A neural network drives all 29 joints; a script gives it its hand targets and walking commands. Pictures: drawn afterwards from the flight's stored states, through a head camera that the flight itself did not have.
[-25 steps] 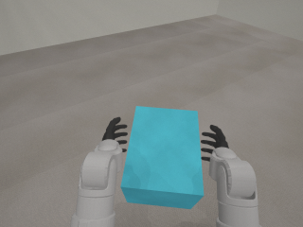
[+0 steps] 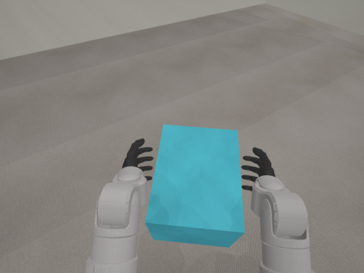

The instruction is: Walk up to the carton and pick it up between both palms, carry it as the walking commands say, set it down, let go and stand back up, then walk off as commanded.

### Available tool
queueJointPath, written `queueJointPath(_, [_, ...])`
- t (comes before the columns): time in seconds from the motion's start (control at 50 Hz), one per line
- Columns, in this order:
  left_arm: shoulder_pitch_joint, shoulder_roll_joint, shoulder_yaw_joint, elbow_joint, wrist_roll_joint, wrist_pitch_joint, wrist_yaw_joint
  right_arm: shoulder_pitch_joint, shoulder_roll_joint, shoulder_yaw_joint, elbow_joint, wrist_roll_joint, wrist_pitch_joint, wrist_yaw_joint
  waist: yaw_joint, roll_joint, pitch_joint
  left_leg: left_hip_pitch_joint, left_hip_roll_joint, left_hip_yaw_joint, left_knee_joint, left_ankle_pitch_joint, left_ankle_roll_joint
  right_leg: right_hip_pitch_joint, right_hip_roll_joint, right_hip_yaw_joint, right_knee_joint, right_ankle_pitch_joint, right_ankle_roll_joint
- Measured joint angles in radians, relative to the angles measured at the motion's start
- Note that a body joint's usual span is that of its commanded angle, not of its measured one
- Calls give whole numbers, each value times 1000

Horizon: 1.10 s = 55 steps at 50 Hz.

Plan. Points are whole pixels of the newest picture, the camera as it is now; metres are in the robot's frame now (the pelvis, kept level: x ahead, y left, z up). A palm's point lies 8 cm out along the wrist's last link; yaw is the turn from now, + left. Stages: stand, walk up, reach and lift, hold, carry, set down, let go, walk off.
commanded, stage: carry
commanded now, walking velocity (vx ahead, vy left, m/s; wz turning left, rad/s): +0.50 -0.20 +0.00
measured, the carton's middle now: (195, 184) +0.34 -0.01 +0.00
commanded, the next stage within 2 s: none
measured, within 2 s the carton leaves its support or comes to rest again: neither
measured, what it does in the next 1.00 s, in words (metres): walks ahead: right foot, then left foot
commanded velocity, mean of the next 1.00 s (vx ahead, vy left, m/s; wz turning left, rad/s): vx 0.22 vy -0.09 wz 0.00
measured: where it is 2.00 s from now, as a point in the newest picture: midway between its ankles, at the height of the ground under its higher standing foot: (205, 223)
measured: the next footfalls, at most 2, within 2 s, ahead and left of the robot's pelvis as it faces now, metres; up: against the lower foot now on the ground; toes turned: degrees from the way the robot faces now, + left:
right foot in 0.38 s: +0.46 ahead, -0.20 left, +0.00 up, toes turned -5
left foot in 0.82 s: +0.59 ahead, +0.01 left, +0.00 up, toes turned -2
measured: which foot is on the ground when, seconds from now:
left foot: down 0.00-0.42, up 0.44-0.80, down 0.82-1.00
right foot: up 0.00-0.36, down 0.38-1.00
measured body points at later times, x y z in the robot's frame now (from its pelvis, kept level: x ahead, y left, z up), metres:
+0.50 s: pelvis +0.34 -0.11 +0.00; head +0.36 -0.10 +0.45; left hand +0.65 +0.03 +0.09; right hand +0.64 -0.24 +0.08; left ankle +0.15 +0.03 -0.65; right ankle +0.42 -0.20 -0.73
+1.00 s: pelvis +0.54 -0.10 +0.01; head +0.56 -0.10 +0.46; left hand +0.86 +0.02 +0.10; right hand +0.84 -0.24 +0.10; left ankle +0.55 -0.01 -0.73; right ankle +0.42 -0.20 -0.72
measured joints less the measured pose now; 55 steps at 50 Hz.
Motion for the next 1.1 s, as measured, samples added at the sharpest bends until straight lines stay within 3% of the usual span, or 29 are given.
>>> queueJointPath(0.02, [4, 1, 0, 0, 0, 0, -1, 3, -1, 5, 1, 0, 2, 0, -1, -9, 3, 26, -1, 4, 2, 11, 44, -45, -4, 11, 136, 15, 12])
queueJointPath(0.04, [7, 2, 0, 0, 0, 5, -1, 3, -1, 6, 1, 0, 7, 0, -1, -11, 8, 55, 1, 5, -3, -4, 66, -99, -4, 21, 271, 16, 20])
queueJointPath(0.1, [10, 3, 0, -1, 0, 15, -1, 3, 0, 6, 0, 0, 20, 3, 2, -2, 8, 158, 22, -2, -62, -53, 59, -239, -8, 37, 455, 18, 47])
queueJointPath(0.22, [-12, -4, 1, -2, 0, 23, 5, 3, 0, -15, 0, 0, 9, 21, 3, 4, 7, 358, 71, -27, -203, -91, -4, -431, -58, 39, 323, 116, 73])
queueJointPath(0.34, [-37, -11, 2, -2, 0, 26, 23, -2, 0, -23, 0, 0, 2, 25, 3, 0, 11, 525, 112, -31, -219, -212, -86, -470, -70, 38, 33, 282, 68])
queueJointPath(0.38, [-41, -13, 7, -2, 0, 26, 23, -6, 1, -24, 1, 0, 3, 24, 5, -7, 11, 548, 121, -30, -165, -277, -108, -449, -69, 27, -52, 340, 55])
queueJointPath(0.4, [-39, -12, 7, 0, 0, 23, 21, -7, 1, -25, 1, 0, 3, 24, 6, 9, 15, 531, 147, -32, -81, -318, -110, -444, -58, 13, -42, 417, 38])
queueJointPath(0.42, [-34, -11, 7, 1, 0, 18, 15, -7, 1, -26, 2, 0, 4, 24, 7, 39, 26, 480, 182, -45, 53, -298, -105, -447, -37, -5, -7, 406, 19])
queueJointPath(0.48, [-28, -9, 7, 1, 0, 16, 8, -7, 0, -24, 1, 0, 9, 23, 7, 32, 41, 226, 136, -116, 463, -311, -91, -434, -34, -6, -17, 308, -19])
queueJointPath(0.54, [-30, -10, 7, 1, 0, 2, 7, -8, 1, -22, 0, 0, -4, 17, 4, 16, 40, 31, 80, -121, 529, -313, -88, -383, -33, -9, -105, 312, -14])
queueJointPath(0.66, [-31, -10, 8, 0, 0, -26, 7, -8, 1, -19, -2, 0, -27, 12, 3, 8, 42, -139, 17, -104, 344, -266, -86, -241, -31, -3, -204, 272, -24])
queueJointPath(0.8, [-31, -10, 8, 0, 0, -13, 6, -7, 1, -17, -2, 0, -14, 9, 2, 19, 36, 17, -5, -70, -18, 68, -62, -101, -24, 21, -143, 129, 9])
queueJointPath(0.82, [-31, -10, 8, 0, 0, -8, 6, -8, 2, -18, -2, 0, -10, 9, 2, 26, 29, 51, 0, -69, -42, 95, -37, -97, -20, 22, -104, 92, 15])
queueJointPath(0.86, [-29, -9, 13, 0, 0, -4, 6, -8, 2, -12, -2, 0, -2, 9, 3, 2, 25, 78, -17, -59, -41, 22, 33, -97, -37, 25, -54, 68, 35])
queueJointPath(0.88, [-27, -8, 16, 0, 0, -2, 6, -10, 2, -9, -2, 0, 4, 9, 3, -5, 25, 83, -19, -58, -41, 1, 48, -97, -40, 25, -47, 68, 46])
queueJointPath(0.98, [-32, -10, 16, 0, 0, 4, 6, -15, 3, -15, -2, 0, 11, 9, 4, -11, 25, 78, -17, -50, -41, -19, 54, -83, -40, 26, -91, 69, 82])
queueJointPath(1.1, [-32, -11, 16, -2, 0, -1, 5, -15, 3, -16, -3, 0, 5, 8, 3, 7, 24, 70, -13, -44, -13, -21, 44, -78, -41, 25, -101, 94, 51])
